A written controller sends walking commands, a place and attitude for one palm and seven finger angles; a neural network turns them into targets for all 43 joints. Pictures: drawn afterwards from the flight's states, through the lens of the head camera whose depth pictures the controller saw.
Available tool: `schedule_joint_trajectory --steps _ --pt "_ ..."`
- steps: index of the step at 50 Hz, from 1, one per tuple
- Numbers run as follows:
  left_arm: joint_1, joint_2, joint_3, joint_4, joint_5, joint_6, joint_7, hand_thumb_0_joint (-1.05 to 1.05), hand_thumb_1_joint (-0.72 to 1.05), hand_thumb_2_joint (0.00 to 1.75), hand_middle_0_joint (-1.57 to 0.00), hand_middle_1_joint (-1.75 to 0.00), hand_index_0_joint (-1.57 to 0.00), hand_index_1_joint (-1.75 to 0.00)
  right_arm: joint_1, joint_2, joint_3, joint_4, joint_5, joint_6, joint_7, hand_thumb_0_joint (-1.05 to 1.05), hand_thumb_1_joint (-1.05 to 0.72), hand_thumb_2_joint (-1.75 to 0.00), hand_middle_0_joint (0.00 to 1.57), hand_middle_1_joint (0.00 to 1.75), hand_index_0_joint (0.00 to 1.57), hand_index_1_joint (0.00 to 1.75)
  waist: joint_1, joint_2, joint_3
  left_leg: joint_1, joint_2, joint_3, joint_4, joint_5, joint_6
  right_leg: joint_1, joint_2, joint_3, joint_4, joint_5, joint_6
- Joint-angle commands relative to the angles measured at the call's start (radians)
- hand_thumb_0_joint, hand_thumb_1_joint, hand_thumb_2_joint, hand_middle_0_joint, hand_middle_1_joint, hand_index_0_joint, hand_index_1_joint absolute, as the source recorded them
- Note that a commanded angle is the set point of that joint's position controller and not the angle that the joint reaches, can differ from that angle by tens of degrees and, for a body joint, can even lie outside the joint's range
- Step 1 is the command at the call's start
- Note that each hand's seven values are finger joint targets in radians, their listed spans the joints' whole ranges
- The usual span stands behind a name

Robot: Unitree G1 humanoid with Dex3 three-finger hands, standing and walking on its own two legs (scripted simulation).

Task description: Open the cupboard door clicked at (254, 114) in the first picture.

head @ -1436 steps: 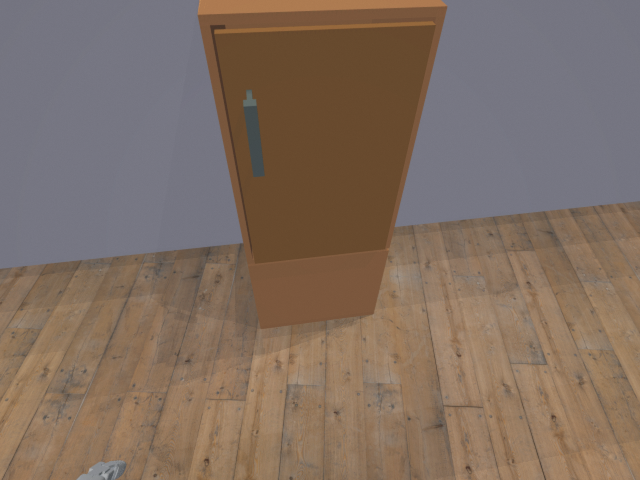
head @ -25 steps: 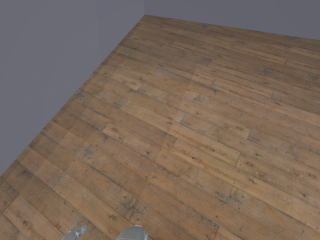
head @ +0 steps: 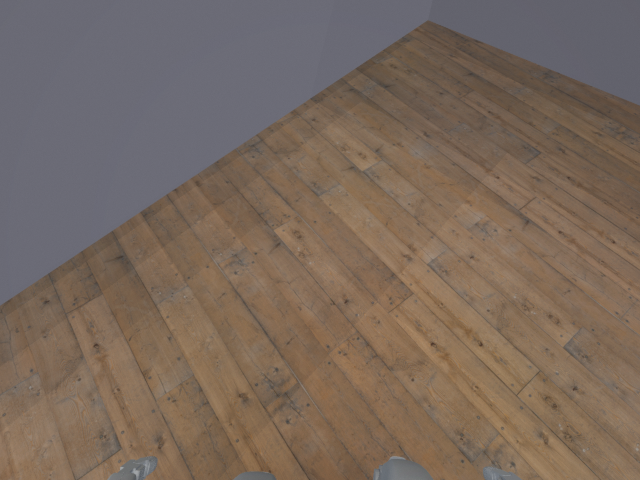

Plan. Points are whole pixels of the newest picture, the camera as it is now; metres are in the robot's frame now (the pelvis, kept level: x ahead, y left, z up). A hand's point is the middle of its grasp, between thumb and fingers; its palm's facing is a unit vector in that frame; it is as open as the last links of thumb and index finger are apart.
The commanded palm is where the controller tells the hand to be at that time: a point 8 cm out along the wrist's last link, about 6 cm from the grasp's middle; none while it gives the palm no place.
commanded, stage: turn to face it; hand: left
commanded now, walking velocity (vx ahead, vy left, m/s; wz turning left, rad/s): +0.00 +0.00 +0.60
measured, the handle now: out of the picture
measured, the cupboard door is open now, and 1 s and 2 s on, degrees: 45 45 45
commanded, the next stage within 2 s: none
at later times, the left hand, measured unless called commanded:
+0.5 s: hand out of the picture +0.01 +0.20 -0.18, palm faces +0.35 -0.91 -0.24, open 7.4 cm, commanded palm none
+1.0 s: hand out of the picture -0.02 +0.12 -0.16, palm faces +0.61 -0.76 -0.23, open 7.4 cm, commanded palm none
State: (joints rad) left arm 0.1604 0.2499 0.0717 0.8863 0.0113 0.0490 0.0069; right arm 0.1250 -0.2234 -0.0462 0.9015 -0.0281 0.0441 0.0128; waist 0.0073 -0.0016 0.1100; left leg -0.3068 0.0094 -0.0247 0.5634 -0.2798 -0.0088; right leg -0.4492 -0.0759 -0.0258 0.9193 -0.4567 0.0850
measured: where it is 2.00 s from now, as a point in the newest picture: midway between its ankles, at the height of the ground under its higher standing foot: outside the picture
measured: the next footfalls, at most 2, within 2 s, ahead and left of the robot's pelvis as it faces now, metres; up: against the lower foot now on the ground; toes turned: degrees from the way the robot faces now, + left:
right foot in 0.08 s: +0.06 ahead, -0.15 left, +0.00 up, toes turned +0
left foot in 0.40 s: +0.02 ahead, +0.10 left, +0.00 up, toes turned +22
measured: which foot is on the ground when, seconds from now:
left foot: down 0.00-0.08, up 0.10-0.38, down 0.40-0.72, up 0.74-1.00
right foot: up 0.00-0.06, down 0.08-0.40, up 0.42-0.72, down 0.74-1.00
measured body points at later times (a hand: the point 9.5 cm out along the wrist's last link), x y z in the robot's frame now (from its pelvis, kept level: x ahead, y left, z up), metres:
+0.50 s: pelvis +0.01 -0.03 -0.01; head +0.06 +0.01 +0.44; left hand +0.00 +0.24 -0.16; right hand +0.19 -0.24 -0.14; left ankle -0.02 +0.08 -0.73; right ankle +0.02 -0.16 -0.68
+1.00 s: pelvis +0.03 -0.07 +0.01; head +0.08 -0.04 +0.45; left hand -0.06 +0.16 -0.14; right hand +0.27 -0.22 -0.13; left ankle -0.05 +0.03 -0.69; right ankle +0.10 -0.16 -0.73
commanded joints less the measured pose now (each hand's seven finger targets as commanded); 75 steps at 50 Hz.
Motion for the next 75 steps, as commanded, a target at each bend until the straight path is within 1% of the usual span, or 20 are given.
schedule_joint_trajectory --steps 1,2,4,5,10,18,20,23,34,37,42,52,54,55,60,69,71,72,73,75 --pt "0.083 0.066 0.016 -0.063 0.002 -0.034 0.002 0.00 0.90 0.90 -0.20 -0.30 -0.20 -0.30 -0.026 -0.223 -0.075 -0.078 0.004 -0.013 -0.018 0.00 -0.90 -0.90 0.20 0.30 0.20 0.30 0.011 0.172 -0.162 -0.011 0.172 -0.217 -0.110 0.297 0.128 0.212 0.066 -0.050 -0.284 0.124 -0.010" --pt "0.131 0.089 0.023 -0.056 0.003 -0.044 0.006 0.00 0.90 0.90 -0.20 -0.30 -0.20 -0.30 -0.045 -0.206 -0.074 -0.086 0.011 -0.012 -0.016 0.00 -0.90 -0.90 0.20 0.30 0.20 0.30 0.041 0.128 -0.169 -0.080 0.128 -0.195 -0.044 0.225 0.089 0.320 0.044 -0.039 -0.430 0.221 -0.015" --pt "0.168 0.250 0.051 -0.064 0.024 -0.059 0.022 0.00 0.90 0.90 -0.20 -0.30 -0.20 -0.30 -0.046 -0.101 -0.061 -0.128 0.020 -0.012 -0.002 0.00 -0.90 -0.90 0.20 0.30 0.20 0.30 0.072 -0.334 -0.162 -0.309 -0.078 0.024 0.411 -0.345 -0.035 0.399 -0.417 0.411 -0.670 0.344 -0.198" --pt "0.143 0.224 0.042 -0.069 0.017 -0.060 0.027 0.00 0.90 0.90 -0.20 -0.30 -0.20 -0.30 -0.041 -0.127 -0.064 -0.121 0.012 -0.006 -0.001 0.00 -0.90 -0.90 0.20 0.30 0.20 0.30 0.055 -0.264 -0.160 -0.289 -0.021 -0.035 0.594 -0.335 -0.019 0.317 -0.426 0.366 -0.640 0.351 -0.255" --pt "0.018 0.127 0.017 -0.092 0.018 -0.060 0.032 0.00 0.90 0.90 -0.20 -0.30 -0.20 -0.30 -0.018 -0.071 -0.045 -0.067 0.015 0.011 0.018 0.00 -0.90 -0.90 0.20 0.30 0.20 0.30 -0.015 -0.209 -0.125 -0.213 0.030 0.054 0.524 -0.193 -0.058 0.285 -0.260 0.013 -0.547 0.613 -0.187" --pt "0.079 0.176 0.042 -0.049 0.006 -0.054 0.017 0.00 0.90 0.90 -0.20 -0.30 -0.20 -0.30 0.045 -0.088 -0.037 -0.059 0.017 -0.014 0.017 0.00 -0.90 -0.90 0.20 0.30 0.20 0.30 -0.020 -0.139 -0.200 0.086 -0.005 0.139 -0.080 0.034 -0.024 0.310 -0.271 -0.101 -0.326 0.646 -0.116" --pt "0.039 0.066 0.017 -0.112 -0.006 -0.042 0.005 0.00 0.90 0.90 -0.20 -0.30 -0.20 -0.30 0.175 -0.275 -0.086 -0.046 0.002 -0.025 0.006 0.00 -0.90 -0.90 0.20 0.30 0.20 0.30 -0.096 0.347 -0.243 0.364 0.395 -0.386 -0.186 0.646 0.189 -0.132 -0.065 -0.161 0.072 -0.179 0.018" --pt "-0.073 0.067 0.017 -0.114 0.005 -0.027 0.014 0.00 0.90 0.90 -0.20 -0.30 -0.20 -0.30 0.164 -0.241 -0.078 -0.030 0.001 -0.027 -0.026 0.00 -0.90 -0.90 0.20 0.30 0.20 0.30 -0.087 0.246 -0.200 0.238 0.329 -0.327 -0.180 0.519 0.220 -0.194 -0.045 0.028 0.272 -0.087 -0.004" --pt "0.095 0.074 0.017 -0.053 -0.002 -0.035 0.006 0.00 0.90 0.90 -0.20 -0.30 -0.20 -0.30 -0.006 -0.211 -0.074 -0.068 0.006 -0.011 -0.019 0.00 -0.90 -0.90 0.20 0.30 0.20 0.30 0.026 0.149 -0.152 -0.044 0.155 -0.239 -0.107 0.256 0.114 0.269 0.066 -0.041 -0.366 0.172 -0.017" --pt "0.140 0.244 0.041 -0.062 0.017 -0.050 0.025 0.00 0.90 0.90 -0.20 -0.30 -0.20 -0.30 -0.021 -0.120 -0.063 -0.114 0.012 -0.007 -0.001 0.00 -0.90 -0.90 0.20 0.30 0.20 0.30 0.061 -0.295 -0.125 -0.301 -0.056 -0.018 0.486 -0.350 -0.021 0.320 -0.434 0.404 -0.694 0.204 -0.231" --pt "0.008 0.116 0.011 -0.092 0.014 -0.058 0.030 0.00 0.90 0.90 -0.20 -0.30 -0.20 -0.30 0.007 -0.083 -0.053 -0.055 0.011 0.018 0.017 0.00 -0.90 -0.90 0.20 0.30 0.20 0.30 -0.023 -0.212 -0.112 -0.228 0.023 0.029 0.597 -0.159 -0.055 0.256 -0.249 0.040 -0.591 0.482 -0.187" --pt "0.091 0.175 0.044 -0.037 0.006 -0.051 0.015 0.00 0.90 0.90 -0.20 -0.30 -0.20 -0.30 0.034 -0.094 -0.040 -0.055 0.018 -0.013 0.016 0.00 -0.90 -0.90 0.20 0.30 0.20 0.30 -0.020 -0.132 -0.186 0.126 -0.004 0.127 -0.110 0.045 -0.023 0.277 -0.275 -0.102 -0.340 0.586 -0.112" --pt "0.043 0.070 0.013 -0.100 -0.002 -0.040 0.003 0.00 0.90 0.90 -0.20 -0.30 -0.20 -0.30 0.145 -0.275 -0.086 -0.046 0.006 -0.019 0.005 0.00 -0.90 -0.90 0.20 0.30 0.20 0.30 -0.092 0.328 -0.226 0.380 0.394 -0.366 -0.195 0.581 0.181 -0.150 -0.073 -0.151 0.053 -0.189 0.014" --pt "-0.034 0.089 0.012 -0.121 0.011 -0.026 0.010 0.00 0.90 0.90 -0.20 -0.30 -0.20 -0.30 0.203 -0.288 -0.088 -0.022 0.004 -0.014 -0.006 0.00 -0.90 -0.90 0.20 0.30 0.20 0.30 -0.125 0.213 -0.214 0.312 0.427 -0.390 -0.203 0.515 0.243 -0.172 -0.060 -0.039 0.180 -0.194 -0.003" --pt "0.002 0.077 0.021 -0.051 0.007 -0.017 0.000 0.00 0.90 0.90 -0.20 -0.30 -0.20 -0.30 0.042 -0.196 -0.060 -0.054 0.004 -0.031 -0.030 0.00 -0.90 -0.90 0.20 0.30 0.20 0.30 -0.023 0.151 -0.143 0.148 0.223 -0.203 -0.216 0.389 0.159 -0.111 -0.030 0.024 0.203 0.052 0.002" --pt "0.047 0.069 0.014 -0.065 -0.001 -0.032 0.007 0.00 0.90 0.90 -0.20 -0.30 -0.20 -0.30 0.019 -0.210 -0.075 -0.055 0.003 -0.013 -0.020 0.00 -0.90 -0.90 0.20 0.30 0.20 0.30 -0.005 0.176 -0.156 0.040 0.167 -0.287 -0.144 0.331 0.142 0.182 0.070 -0.024 -0.284 0.100 -0.017" --pt "0.123 0.124 0.030 -0.051 0.003 -0.050 0.019 0.00 0.90 0.90 -0.20 -0.30 -0.20 -0.30 0.001 -0.161 -0.071 -0.071 0.016 -0.012 -0.015 0.00 -0.90 -0.90 0.20 0.30 0.20 0.30 0.040 0.048 -0.185 -0.127 0.082 -0.244 -0.007 0.190 0.067 0.428 -0.028 0.064 -0.557 0.224 -0.044" --pt "0.147 0.213 0.049 -0.048 0.019 -0.059 0.028 0.00 0.90 0.90 -0.20 -0.30 -0.20 -0.30 0.010 -0.097 -0.061 -0.093 0.023 -0.014 -0.008 0.00 -0.90 -0.90 0.20 0.30 0.20 0.30 0.050 -0.254 -0.181 -0.307 -0.071 -0.051 0.218 -0.148 -0.017 0.519 -0.302 0.330 -0.643 0.295 -0.145" --pt "0.136 0.235 0.040 -0.058 0.017 -0.056 0.028 0.00 0.90 0.90 -0.20 -0.30 -0.20 -0.30 -0.009 -0.116 -0.064 -0.103 0.013 -0.012 -0.002 0.00 -0.90 -0.90 0.20 0.30 0.20 0.30 0.051 -0.267 -0.146 -0.298 -0.067 -0.025 0.467 -0.346 -0.024 0.383 -0.433 0.369 -0.652 0.378 -0.240" --pt "0.044 0.153 0.023 -0.075 0.010 -0.056 0.034 0.00 0.90 0.90 -0.20 -0.30 -0.20 -0.30 -0.011 -0.122 -0.071 -0.067 0.008 0.011 0.003 0.00 -0.90 -0.90 0.20 0.30 0.20 0.30 0.004 -0.251 -0.083 -0.291 -0.003 -0.045 0.679 -0.235 -0.031 0.267 -0.330 0.264 -0.636 0.357 -0.233"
